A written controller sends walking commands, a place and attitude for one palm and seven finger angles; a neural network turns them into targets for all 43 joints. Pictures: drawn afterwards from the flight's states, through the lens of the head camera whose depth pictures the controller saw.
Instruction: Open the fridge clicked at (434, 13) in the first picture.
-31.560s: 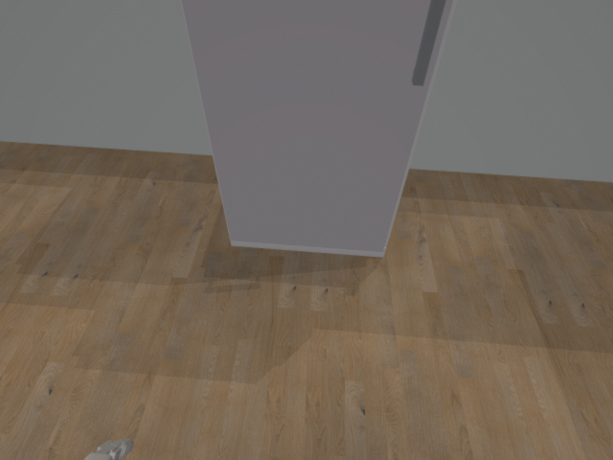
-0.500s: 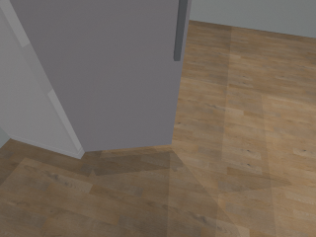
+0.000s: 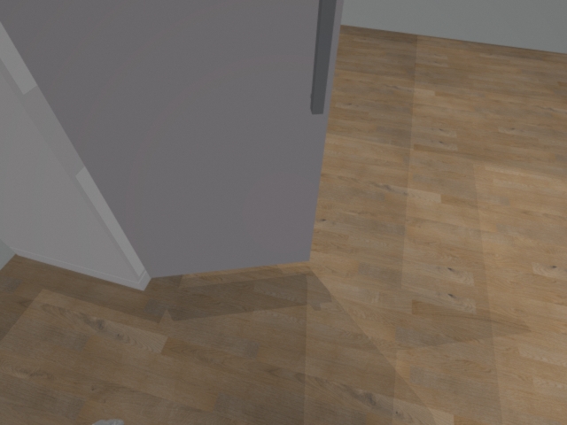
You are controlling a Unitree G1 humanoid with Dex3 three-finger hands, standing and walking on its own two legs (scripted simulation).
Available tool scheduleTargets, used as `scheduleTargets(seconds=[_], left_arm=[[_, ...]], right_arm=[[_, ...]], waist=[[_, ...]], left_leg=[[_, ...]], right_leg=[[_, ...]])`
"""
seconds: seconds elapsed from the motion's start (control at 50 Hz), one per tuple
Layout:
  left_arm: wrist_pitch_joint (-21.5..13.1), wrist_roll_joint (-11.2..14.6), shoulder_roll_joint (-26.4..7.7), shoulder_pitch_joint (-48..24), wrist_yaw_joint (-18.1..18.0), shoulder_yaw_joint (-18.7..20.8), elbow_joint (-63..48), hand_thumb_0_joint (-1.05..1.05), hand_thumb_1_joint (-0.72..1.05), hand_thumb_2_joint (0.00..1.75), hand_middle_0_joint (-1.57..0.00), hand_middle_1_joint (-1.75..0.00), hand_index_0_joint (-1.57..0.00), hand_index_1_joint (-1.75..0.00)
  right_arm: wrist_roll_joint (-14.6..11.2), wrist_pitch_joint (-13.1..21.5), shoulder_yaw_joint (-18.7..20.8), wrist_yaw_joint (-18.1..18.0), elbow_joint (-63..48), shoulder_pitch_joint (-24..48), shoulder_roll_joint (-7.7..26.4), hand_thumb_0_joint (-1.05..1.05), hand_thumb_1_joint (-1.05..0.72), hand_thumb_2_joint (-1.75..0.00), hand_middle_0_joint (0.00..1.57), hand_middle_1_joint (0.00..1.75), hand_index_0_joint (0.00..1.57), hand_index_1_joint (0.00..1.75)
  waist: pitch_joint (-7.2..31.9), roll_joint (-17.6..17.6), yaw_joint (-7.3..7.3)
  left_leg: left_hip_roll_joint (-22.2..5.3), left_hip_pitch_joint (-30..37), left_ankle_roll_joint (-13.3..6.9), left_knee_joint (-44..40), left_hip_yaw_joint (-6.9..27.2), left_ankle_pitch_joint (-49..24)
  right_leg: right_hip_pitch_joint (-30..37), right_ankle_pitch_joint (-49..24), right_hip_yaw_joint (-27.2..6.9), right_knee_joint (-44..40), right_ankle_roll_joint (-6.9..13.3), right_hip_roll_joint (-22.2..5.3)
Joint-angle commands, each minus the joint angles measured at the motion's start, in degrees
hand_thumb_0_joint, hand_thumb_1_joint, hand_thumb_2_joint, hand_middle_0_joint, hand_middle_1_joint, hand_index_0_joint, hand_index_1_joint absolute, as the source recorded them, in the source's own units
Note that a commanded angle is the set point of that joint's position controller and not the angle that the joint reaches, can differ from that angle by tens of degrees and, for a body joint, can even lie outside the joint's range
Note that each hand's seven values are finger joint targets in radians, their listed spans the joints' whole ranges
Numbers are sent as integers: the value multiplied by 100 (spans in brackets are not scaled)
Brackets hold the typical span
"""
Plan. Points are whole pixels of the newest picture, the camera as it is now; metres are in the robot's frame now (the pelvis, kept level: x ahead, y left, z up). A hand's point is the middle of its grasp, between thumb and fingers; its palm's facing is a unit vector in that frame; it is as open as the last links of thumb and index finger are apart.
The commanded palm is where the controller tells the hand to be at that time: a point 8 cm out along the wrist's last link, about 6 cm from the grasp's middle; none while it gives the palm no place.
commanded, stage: look to check the result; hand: right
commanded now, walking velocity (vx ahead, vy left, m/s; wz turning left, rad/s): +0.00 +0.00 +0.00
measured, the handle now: (322, 23) +0.75 -0.02 +0.21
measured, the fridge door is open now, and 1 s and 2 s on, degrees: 67 67 67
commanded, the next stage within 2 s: stand and wait in 0.36 s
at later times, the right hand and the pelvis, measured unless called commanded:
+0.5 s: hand out of the picture +0.12 -0.22 -0.15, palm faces -0.03 +0.94 -0.33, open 7.4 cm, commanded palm none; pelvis +0.02 +0.02 +0.00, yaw +0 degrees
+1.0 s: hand out of the picture +0.09 -0.20 -0.16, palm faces -0.04 +0.95 -0.32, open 7.4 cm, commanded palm none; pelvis +0.01 +0.03 +0.00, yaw +1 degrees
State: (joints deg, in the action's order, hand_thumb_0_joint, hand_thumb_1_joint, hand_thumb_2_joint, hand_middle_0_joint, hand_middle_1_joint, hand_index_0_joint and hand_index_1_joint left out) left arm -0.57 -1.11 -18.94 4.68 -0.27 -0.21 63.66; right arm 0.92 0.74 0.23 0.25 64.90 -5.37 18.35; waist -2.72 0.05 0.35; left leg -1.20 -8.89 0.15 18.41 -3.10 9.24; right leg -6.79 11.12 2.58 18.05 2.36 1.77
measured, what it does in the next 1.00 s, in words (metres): stands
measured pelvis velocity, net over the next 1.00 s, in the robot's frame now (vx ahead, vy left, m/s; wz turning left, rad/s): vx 0.01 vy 0.03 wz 0.02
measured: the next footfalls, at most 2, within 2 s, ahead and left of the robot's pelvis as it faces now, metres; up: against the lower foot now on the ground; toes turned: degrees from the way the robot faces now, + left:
none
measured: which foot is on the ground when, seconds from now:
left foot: down 0.00-1.00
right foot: down 0.00-1.00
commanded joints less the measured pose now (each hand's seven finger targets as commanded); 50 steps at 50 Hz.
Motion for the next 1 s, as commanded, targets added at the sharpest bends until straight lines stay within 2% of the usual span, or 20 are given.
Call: scheduleTargets(seconds=[0.0,0.1,0.12,0.22,0.3,0.48,0.68,0.76,0.98], left_arm=[[-107,29,-1151,-101,-88,225,-295,0,90,90,-20,-30,-20,-30],[-102,32,-1160,-84,-105,216,-272,0,90,90,-20,-30,-20,-30],[-99,38,-1145,-62,-105,219,-285,0,90,90,-20,-30,-20,-30],[-84,37,-1128,-19,-114,219,-264,0,90,90,-20,-30,-20,-30],[-82,27,-1108,-11,-116,208,-232,0,90,90,-20,-30,-20,-30],[-81,22,-1062,66,-119,202,-214,0,90,90,-20,-30,-20,-30],[-68,17,-1019,138,-125,198,-187,0,90,90,-20,-30,-20,-30],[-53,20,-992,148,-123,197,-178,0,90,90,-20,-30,-20,-30],[-54,19,-995,229,-129,198,-146,0,90,90,-20,-30,-20,-30]], right_arm=[[-27,129,206,-83,-300,218,1163,0,-90,-90,20,30,20,30],[-34,130,208,-96,-288,221,1169,0,-90,-90,20,30,20,30],[-28,138,211,-104,-303,198,1174,0,-90,-90,20,30,20,30],[-32,144,212,-119,-307,202,1170,0,-90,-90,20,30,20,30],[-38,133,211,-115,-309,246,1155,0,-90,-90,20,30,20,30],[-45,159,217,-122,-334,248,1147,0,-90,-90,20,30,20,30],[-52,160,221,-120,-325,204,1109,0,-90,-90,20,30,20,30],[-52,148,215,-112,-300,200,1098,0,-90,-90,20,30,20,30],[-54,155,219,-110,-249,146,1079,0,-90,-90,20,30,20,30]], waist=[[740,-79,21],[802,-92,21],[841,12,17],[751,75,20],[648,-13,13],[675,110,18],[571,-26,16],[403,-27,20],[483,19,31]], left_leg=[[-685,427,-252,-114,600,-1136],[-690,538,-273,-85,596,-1414],[-685,565,-275,-90,587,-1502],[-690,595,-292,-96,587,-1703],[-694,616,-298,-134,608,-1595],[-700,700,-310,-198,665,-1769],[-693,679,-311,-318,750,-1592],[-675,558,-302,-418,775,-1256],[-657,557,-301,-461,805,-1139]], right_leg=[[252,-1425,-740,-228,-82,-931],[344,-1673,-703,-204,-102,-941],[362,-1728,-697,-170,-90,-940],[366,-1780,-672,-169,-101,-940],[309,-1643,-657,-249,-119,-941],[339,-1490,-624,-271,-127,-941],[286,-1177,-586,-308,-143,-933],[220,-897,-578,-347,-147,-924],[243,-815,-569,-352,-138,-947]])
